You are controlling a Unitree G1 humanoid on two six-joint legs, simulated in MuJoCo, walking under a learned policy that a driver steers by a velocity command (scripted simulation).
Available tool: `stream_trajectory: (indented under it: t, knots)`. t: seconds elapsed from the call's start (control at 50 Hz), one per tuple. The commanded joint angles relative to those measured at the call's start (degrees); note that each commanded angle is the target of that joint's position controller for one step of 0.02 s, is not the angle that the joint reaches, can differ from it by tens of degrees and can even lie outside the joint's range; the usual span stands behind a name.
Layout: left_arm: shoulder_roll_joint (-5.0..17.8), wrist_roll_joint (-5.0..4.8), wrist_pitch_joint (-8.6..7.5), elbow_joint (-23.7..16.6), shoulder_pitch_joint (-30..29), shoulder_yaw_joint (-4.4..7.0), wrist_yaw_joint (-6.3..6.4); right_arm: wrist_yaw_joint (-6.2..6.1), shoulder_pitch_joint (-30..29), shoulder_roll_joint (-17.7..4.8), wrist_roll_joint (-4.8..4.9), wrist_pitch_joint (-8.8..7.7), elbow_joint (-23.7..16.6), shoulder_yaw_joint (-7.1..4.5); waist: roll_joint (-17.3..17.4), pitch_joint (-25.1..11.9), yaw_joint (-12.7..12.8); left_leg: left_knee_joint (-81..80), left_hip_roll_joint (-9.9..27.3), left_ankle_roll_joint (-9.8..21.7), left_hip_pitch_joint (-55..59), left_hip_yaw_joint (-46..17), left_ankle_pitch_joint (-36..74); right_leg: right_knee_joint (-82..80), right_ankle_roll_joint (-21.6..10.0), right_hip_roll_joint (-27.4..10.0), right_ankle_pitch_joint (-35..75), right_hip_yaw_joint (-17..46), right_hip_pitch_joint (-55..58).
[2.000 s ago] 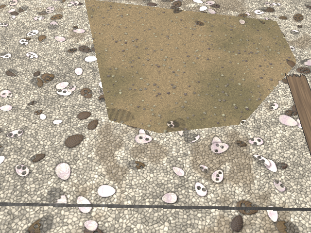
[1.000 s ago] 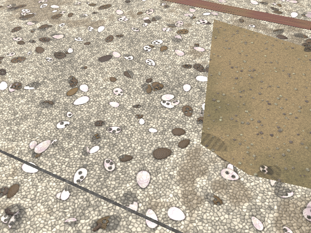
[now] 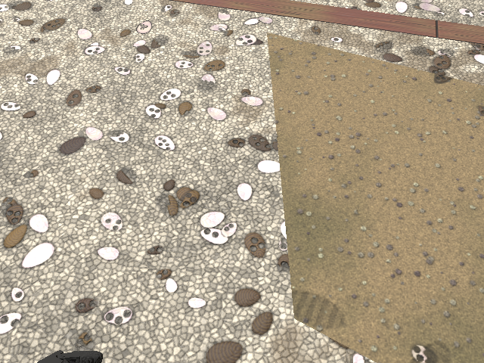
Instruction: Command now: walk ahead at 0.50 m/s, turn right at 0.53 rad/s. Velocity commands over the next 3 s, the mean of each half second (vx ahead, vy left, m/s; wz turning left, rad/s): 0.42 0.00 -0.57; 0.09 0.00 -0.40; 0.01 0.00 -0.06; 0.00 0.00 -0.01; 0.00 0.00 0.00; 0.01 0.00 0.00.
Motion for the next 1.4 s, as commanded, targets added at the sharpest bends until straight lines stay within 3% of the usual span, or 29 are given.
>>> stream_trajectory:
  t: [0.02, 0.06, 0.14, 0.22, 0.28, 0.34, 0.38, 0.4, 0.42, 0.44, 0.46, 0.48, 0.54, 0.6, 0.74, 0.8, 0.82, 0.84, 0.86, 0.88, 0.9, 0.94, 1.0, 1.08, 1.12, 1.16, 1.18, 1.22, 1.4]
  knots:
    - [9.06, 0.33, -0.79, -1.31, 12.43, 2.99, 0.70, 0.89, -5.41, -7.45, 1.18, -4.48, -9.28, -0.85, 2.14, -11.99, 5.17, 11.91, 2.50, 1.60, -33.82, -8.65, 3.44, -18.77, -12.94, -18.38, 2.12, 33.53, 37.40]
    - [6.62, 1.05, -0.99, -3.17, 7.00, 2.13, 1.00, 0.36, -4.49, -7.95, -0.59, -3.31, -8.75, -1.56, 1.75, -7.98, 1.18, 4.79, 5.26, 0.75, -26.78, -8.25, 6.44, -20.85, -11.52, -14.79, 11.20, 26.48, 25.14]
    - [8.38, 0.60, -1.25, -2.58, 7.35, 2.63, 2.03, -0.13, -5.27, -5.66, -1.74, -1.13, -9.70, -1.12, -0.07, -5.39, -0.04, -5.72, 5.16, -3.08, -24.27, -6.01, 11.77, -23.52, -11.62, -12.15, 16.91, 20.50, 15.19]
    - [9.26, -0.02, -0.33, -1.37, 10.11, 2.90, 3.09, 0.22, -14.36, -3.60, -1.56, -1.39, -11.72, -0.11, -2.70, -4.21, 3.59, -24.03, 1.86, -4.04, -20.18, -4.91, 28.03, -21.79, -7.34, -7.71, 10.57, 16.26, 12.02]
    - [9.75, -0.33, 0.20, -0.19, 13.09, 3.07, 3.17, 0.95, -18.77, -4.47, -0.51, -2.02, -13.10, -0.30, -4.11, -4.36, 5.57, -30.80, -0.39, -3.68, -17.40, -5.42, 31.01, -19.56, -6.14, -8.82, 5.54, 19.75, 14.02]
    - [9.14, -0.29, 1.39, 0.28, 13.75, 3.08, 3.73, 1.38, -18.53, -6.95, -0.94, -2.75, -13.62, -1.54, -5.95, -5.01, 4.53, -36.05, -2.54, -1.79, -15.91, -6.35, 25.76, -11.53, -4.02, -9.45, 12.01, 24.65, 20.11]
    - [8.05, -0.31, 2.05, -0.94, 10.97, 2.85, 4.13, 1.25, -13.09, -7.78, -1.28, -3.34, -12.46, -2.37, -7.22, -7.42, 0.89, -40.71, -2.36, 0.63, -8.18, -5.19, 28.95, -4.22, -1.03, -7.15, 15.62, 25.30, 20.60]
    - [5.43, 0.14, 1.86, -2.33, 10.10, 2.03, 4.16, 0.84, -8.03, -10.07, -2.24, -3.58, -12.27, -3.02, -5.18, -13.05, -1.39, -39.34, 4.02, 3.87, 3.30, -9.27, 37.79, 5.74, 1.71, -4.14, 12.34, 22.71, 16.56]
    - [1.70, 1.15, 1.65, -2.98, 16.82, 0.86, 4.14, 0.28, -2.56, -13.97, -3.35, -3.04, -12.25, -3.78, 7.97, -21.62, 0.07, -34.53, 19.51, 11.46, 22.52, -23.49, 58.31, 23.45, 5.84, 1.91, -17.19, 16.15, 2.66]
    - [5.04, 0.04, 1.39, -3.27, 22.64, 0.87, 3.84, 0.69, 0.62, -13.40, -1.80, -1.61, -10.45, -4.02, 20.56, -28.70, 0.90, -37.02, 28.14, 18.95, 30.45, -41.00, 49.85, 36.15, 7.84, 2.37, -32.78, 12.94, -8.29]
    - [9.74, -0.65, 2.02, -2.00, 20.04, 2.24, 3.95, 0.41, -1.96, -9.02, -1.31, -0.69, -12.29, -2.94, 11.99, -23.37, -0.50, -39.16, 24.98, 16.94, 25.25, -36.71, 40.99, 41.87, 9.52, -1.33, -27.90, 13.85, -11.59]
    - [11.13, -0.52, 2.92, -3.20, 13.97, 2.76, 4.15, -0.08, -4.54, -6.44, -1.41, 0.22, -13.04, -2.10, 7.85, -17.46, -1.43, -39.83, 21.73, 14.31, 19.27, -28.02, 38.09, 42.73, 10.44, -2.78, -23.57, 11.03, -12.99]
    - [7.69, -0.31, 5.45, -4.42, 11.41, 2.57, 4.43, -0.48, -10.61, -6.07, -1.91, 1.50, -12.22, -1.63, 7.58, -7.75, 2.03, -44.74, 14.53, 12.04, 0.51, -13.99, 37.26, 34.45, 10.99, -6.56, -18.84, 7.30, -6.09]
    - [4.67, 0.11, 5.82, -5.25, 10.72, 1.73, 4.43, -0.61, -11.56, -8.09, -1.92, 1.44, -10.84, -2.60, 9.04, -8.45, 2.23, -47.15, 15.16, 13.92, -1.09, -8.62, 43.11, 26.34, 11.06, -7.02, -15.39, 4.75, -2.77]
    - [5.23, 0.57, 6.20, -7.36, 4.90, 1.62, 2.69, -0.28, -12.21, -10.56, 0.04, 3.18, -8.56, -3.31, 8.56, -9.77, 0.83, -46.93, 16.48, 12.96, -0.63, -3.48, 32.17, 7.70, 8.16, -6.60, -7.90, 2.50, 7.16]
    - [5.18, 0.92, 5.84, -6.54, 6.94, 2.00, 2.18, 0.09, -12.18, -10.10, 1.38, 3.65, -7.16, -2.87, 7.58, -9.19, 2.69, -41.44, 14.78, 9.34, -1.48, -2.29, 25.23, -7.48, 5.12, -3.94, -1.05, 0.29, 15.84]
    - [6.59, 1.19, 5.67, -6.37, 7.69, 2.44, 2.45, 0.30, -9.40, -7.80, 1.00, 3.63, -5.79, -2.09, 4.96, -9.19, 2.61, -37.55, 12.36, 5.80, -4.74, -0.19, 20.94, -12.67, 3.55, -4.77, 4.76, 2.71, 21.76]
    - [11.13, 1.69, 5.58, -7.41, 8.32, 3.19, 3.35, 0.79, -7.53, -3.35, -1.58, 3.44, -6.32, -0.48, -8.05, -11.66, 0.77, -24.76, 6.91, 0.14, -12.06, 5.41, 6.46, -15.22, 0.18, -17.21, 21.79, 17.90, 29.36]
    - [12.09, 3.11, 5.17, -8.68, 6.21, 2.66, 3.45, 0.56, -8.74, -3.45, -1.96, 3.51, -7.99, -0.20, -15.59, -11.21, 1.08, -15.78, 1.68, -3.18, -20.81, 2.95, -10.05, -16.00, -10.26, -26.36, 25.08, 27.76, 27.56]
    - [10.04, 3.32, 4.26, -7.76, 7.10, 2.36, 3.13, 0.03, -11.45, -7.83, -1.09, 3.93, -7.90, -1.51, -10.70, -11.21, 3.99, -8.53, 2.65, -3.81, -21.02, -1.75, -10.49, -16.99, -12.40, -25.05, 21.48, 26.63, 23.91]
    - [8.70, 3.18, 3.41, -6.80, 5.72, 1.75, 2.92, -0.09, -11.12, -8.62, -0.23, 4.35, -7.37, -2.05, -9.43, -9.88, 2.77, -5.88, 3.10, -3.65, -20.80, -3.22, -7.83, -16.93, -10.09, -21.92, 19.54, 22.40, 22.55]
    - [7.56, 2.02, 2.73, -6.45, 1.06, 1.32, 2.93, -0.78, -8.80, -8.22, -0.73, 5.29, -5.22, -2.35, -7.73, -8.81, 0.93, -6.38, 3.65, -4.15, -19.00, -4.19, -2.50, -16.47, -6.44, -18.56, 19.26, 17.26, 20.29]
    - [5.46, 2.20, 2.71, -5.58, -1.28, 0.60, 3.16, -0.67, -7.00, -5.63, -0.50, 5.39, -4.07, -1.64, -6.95, -9.71, -0.49, -12.17, 2.74, -4.87, -12.35, -3.01, 2.19, -15.16, -5.56, -15.30, 23.95, 12.29, 17.81]
    - [5.22, 2.03, 3.21, -3.31, 0.28, 0.60, 3.07, -0.41, -9.14, -4.46, -0.23, 5.36, -4.46, -0.71, -7.41, -10.07, 1.72, -25.20, 2.03, -4.36, -7.69, -2.42, 4.41, -14.04, -6.72, -16.13, 20.33, 14.81, 20.06]
    - [4.06, 1.45, 3.35, -2.30, -0.98, 0.06, 2.97, -0.09, -6.91, -3.84, -0.57, 5.17, -3.41, -0.39, -6.57, -9.52, -0.31, -37.54, 1.31, -3.09, -1.41, -1.48, 14.19, -13.18, -4.70, -14.61, 13.80, 14.58, 17.99]
    - [2.62, 2.05, 2.75, -0.61, 2.10, -0.47, 2.74, -0.10, -6.16, -7.25, -2.07, 4.91, -3.48, -0.58, -1.19, -9.14, 1.05, -41.66, 6.25, -0.35, 5.53, -7.31, 29.93, -11.56, 0.93, -10.28, 0.77, 12.56, 13.68]
    - [2.76, 2.55, 2.46, -0.40, 4.85, -0.18, 2.38, -0.18, -7.77, -10.62, -1.32, 4.97, -2.65, -1.50, 6.28, -7.53, 4.59, -38.92, 7.12, 2.02, 2.42, -6.72, 24.80, -12.40, 3.06, -6.44, -4.16, 8.69, 13.27]
    - [4.23, 2.56, 2.80, -0.12, -0.19, 0.20, 2.80, 0.20, -9.68, -5.56, -1.44, 4.43, -2.73, -0.39, 5.92, -4.72, 1.69, -41.82, 5.17, 2.13, -5.68, -6.67, 11.02, -10.28, 4.84, -5.24, -3.80, 6.77, 17.90]
    - [2.33, 1.94, 3.26, 3.82, 1.80, 0.62, 3.77, -0.98, -7.52, -4.57, -1.22, 3.28, 0.45, 0.43, 1.59, -4.16, 0.79, -40.20, 3.28, 0.56, -3.68, -4.78, 14.17, -10.39, 4.49, -5.83, 2.61, 7.22, 17.72]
